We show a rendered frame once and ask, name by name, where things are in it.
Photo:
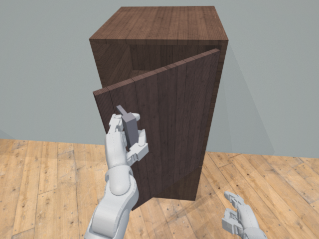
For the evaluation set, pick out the cupboard door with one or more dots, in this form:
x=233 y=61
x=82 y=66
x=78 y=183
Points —
x=173 y=103

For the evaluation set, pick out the robot right forearm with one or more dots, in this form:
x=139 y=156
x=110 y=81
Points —
x=253 y=233

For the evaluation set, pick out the left robot hand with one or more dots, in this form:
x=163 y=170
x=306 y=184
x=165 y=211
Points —
x=115 y=144

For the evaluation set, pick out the right robot hand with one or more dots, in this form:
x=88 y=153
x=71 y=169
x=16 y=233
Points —
x=237 y=222

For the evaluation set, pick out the robot left forearm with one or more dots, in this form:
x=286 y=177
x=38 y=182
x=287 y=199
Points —
x=111 y=216

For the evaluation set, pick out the handle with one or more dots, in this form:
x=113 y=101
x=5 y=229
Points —
x=130 y=127

